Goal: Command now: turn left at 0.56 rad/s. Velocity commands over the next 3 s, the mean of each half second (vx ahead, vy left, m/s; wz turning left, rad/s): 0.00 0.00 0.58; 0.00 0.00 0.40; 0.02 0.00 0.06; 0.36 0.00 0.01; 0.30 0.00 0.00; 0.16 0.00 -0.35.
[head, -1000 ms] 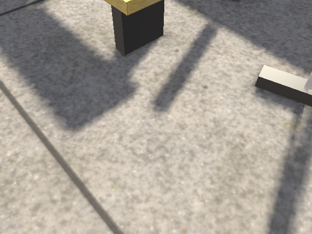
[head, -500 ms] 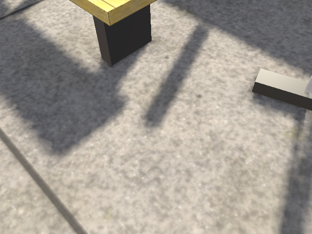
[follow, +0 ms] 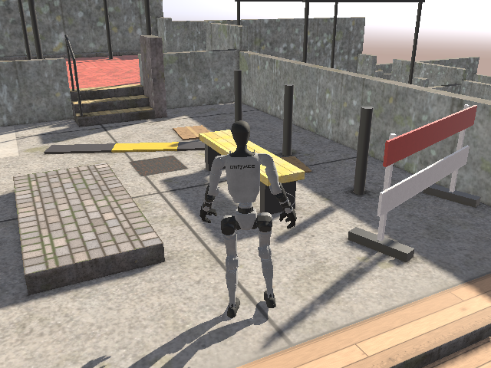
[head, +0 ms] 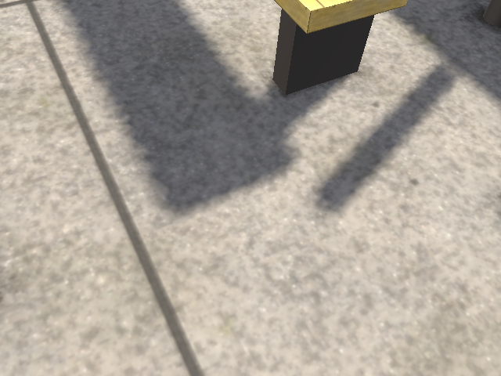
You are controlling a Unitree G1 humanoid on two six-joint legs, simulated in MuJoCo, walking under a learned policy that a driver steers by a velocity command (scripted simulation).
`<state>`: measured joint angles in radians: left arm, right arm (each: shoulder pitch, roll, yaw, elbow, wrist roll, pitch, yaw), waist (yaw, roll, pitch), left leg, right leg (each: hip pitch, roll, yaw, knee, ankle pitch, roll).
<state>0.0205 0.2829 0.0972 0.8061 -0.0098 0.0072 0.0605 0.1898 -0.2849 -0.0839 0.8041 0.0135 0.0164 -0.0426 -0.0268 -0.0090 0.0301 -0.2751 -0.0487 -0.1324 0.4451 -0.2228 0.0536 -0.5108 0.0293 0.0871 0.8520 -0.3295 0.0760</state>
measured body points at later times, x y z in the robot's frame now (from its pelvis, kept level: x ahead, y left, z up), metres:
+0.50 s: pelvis +0.00 -0.02 +0.00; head +0.05 -0.02 +0.44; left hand +0.04 +0.28 -0.11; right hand +0.24 -0.25 -0.11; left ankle -0.03 +0.11 -0.70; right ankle +0.03 -0.15 -0.75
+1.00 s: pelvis +0.00 +0.02 -0.01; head +0.02 +0.04 +0.44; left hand -0.01 +0.33 -0.12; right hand +0.28 -0.12 -0.10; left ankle -0.04 +0.11 -0.75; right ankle +0.08 -0.11 -0.73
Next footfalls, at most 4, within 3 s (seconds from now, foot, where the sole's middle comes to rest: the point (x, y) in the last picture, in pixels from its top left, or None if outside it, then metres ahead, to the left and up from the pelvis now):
0.18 right None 0.07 -0.14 -0.78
0.60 left None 0.00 0.12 -0.78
1.04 right None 0.11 -0.09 -0.78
2.08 right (195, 372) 0.45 0.11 -0.78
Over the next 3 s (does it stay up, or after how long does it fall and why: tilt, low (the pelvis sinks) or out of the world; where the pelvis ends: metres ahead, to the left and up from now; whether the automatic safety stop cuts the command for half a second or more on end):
stays up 0.48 0.18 -0.01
